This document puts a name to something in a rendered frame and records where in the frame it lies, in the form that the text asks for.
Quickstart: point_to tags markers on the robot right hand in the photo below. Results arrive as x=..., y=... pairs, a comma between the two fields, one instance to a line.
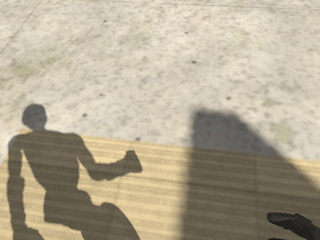
x=297, y=223

